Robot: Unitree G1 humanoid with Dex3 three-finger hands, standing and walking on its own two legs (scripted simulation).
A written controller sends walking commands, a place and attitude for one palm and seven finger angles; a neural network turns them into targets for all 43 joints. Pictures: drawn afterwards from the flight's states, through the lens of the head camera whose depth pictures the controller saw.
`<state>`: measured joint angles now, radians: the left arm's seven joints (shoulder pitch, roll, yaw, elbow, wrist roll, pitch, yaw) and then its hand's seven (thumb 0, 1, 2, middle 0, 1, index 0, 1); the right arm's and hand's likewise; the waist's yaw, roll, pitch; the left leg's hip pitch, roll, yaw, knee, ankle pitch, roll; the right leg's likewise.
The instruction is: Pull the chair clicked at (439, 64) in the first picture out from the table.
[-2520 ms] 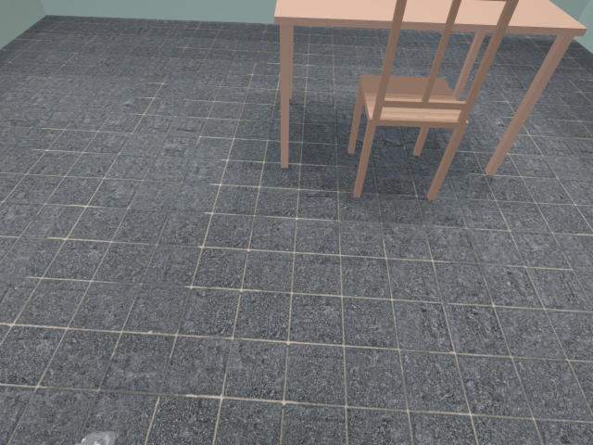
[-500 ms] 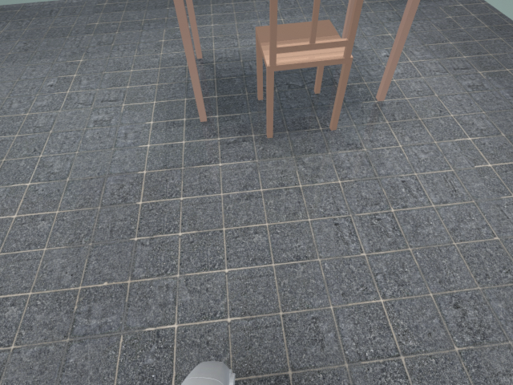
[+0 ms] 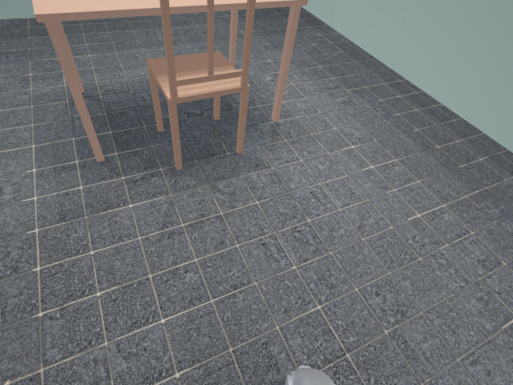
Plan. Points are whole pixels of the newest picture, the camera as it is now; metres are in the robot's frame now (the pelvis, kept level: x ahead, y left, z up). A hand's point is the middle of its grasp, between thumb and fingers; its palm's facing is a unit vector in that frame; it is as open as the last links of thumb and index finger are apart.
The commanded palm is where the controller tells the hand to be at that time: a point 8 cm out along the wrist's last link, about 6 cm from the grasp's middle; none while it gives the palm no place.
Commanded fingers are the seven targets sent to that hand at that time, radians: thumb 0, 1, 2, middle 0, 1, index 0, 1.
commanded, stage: walk to a spot facing it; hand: left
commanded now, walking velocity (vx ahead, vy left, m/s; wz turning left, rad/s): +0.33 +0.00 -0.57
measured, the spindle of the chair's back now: (210, 33) +1.37 +0.28 -0.07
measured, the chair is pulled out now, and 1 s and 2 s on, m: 0.00 0.00 0.00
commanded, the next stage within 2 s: turn to face it in 1.74 s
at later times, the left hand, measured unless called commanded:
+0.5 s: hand (205, 289) +0.34 +0.12 -0.18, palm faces -0.25 -0.95 -0.19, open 7.2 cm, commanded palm none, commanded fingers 0.00 0.90 0.90 -0.20 -0.30 -0.20 -0.30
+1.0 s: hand (227, 213) +0.55 +0.10 -0.18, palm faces -0.38 -0.91 -0.14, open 7.3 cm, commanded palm none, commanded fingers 0.00 0.90 0.90 -0.20 -0.30 -0.20 -0.30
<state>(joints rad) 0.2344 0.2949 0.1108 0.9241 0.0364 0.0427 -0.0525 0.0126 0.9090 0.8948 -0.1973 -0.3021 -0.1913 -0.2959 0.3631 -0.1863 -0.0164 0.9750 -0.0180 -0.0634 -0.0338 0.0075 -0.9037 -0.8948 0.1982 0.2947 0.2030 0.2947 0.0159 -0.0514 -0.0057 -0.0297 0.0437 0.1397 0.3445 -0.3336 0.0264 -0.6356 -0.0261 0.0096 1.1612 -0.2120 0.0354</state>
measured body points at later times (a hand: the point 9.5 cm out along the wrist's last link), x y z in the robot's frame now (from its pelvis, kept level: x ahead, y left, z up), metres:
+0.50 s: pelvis +0.20 -0.04 -0.01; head +0.24 -0.03 +0.43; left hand +0.35 +0.17 -0.17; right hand +0.15 -0.27 -0.16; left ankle +0.27 +0.10 -0.68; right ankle +0.19 -0.13 -0.74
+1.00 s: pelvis +0.44 -0.05 +0.00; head +0.46 -0.04 +0.45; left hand +0.57 +0.15 -0.17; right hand +0.30 -0.24 -0.14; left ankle +0.40 +0.07 -0.74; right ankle +0.44 -0.22 -0.68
